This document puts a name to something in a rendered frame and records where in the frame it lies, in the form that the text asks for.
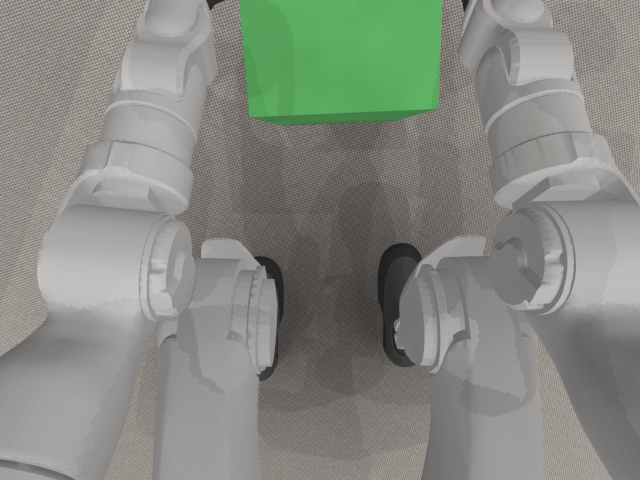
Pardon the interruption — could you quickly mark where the robot right upper arm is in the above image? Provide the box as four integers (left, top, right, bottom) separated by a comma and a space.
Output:
486, 200, 640, 480

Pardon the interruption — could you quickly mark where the robot left upper arm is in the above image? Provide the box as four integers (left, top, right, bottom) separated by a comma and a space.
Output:
0, 204, 196, 480

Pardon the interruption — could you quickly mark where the left robot foot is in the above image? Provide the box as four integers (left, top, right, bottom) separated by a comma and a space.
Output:
254, 256, 284, 381

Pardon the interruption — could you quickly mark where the carton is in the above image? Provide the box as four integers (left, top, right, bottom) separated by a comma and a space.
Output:
239, 0, 442, 126

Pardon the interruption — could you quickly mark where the right robot thigh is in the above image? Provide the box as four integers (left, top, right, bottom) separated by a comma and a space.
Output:
405, 256, 545, 480

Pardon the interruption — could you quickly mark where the right robot forearm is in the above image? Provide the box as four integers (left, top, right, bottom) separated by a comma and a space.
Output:
458, 0, 640, 210

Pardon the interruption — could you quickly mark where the left robot forearm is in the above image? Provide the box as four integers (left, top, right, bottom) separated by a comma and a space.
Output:
37, 0, 218, 300

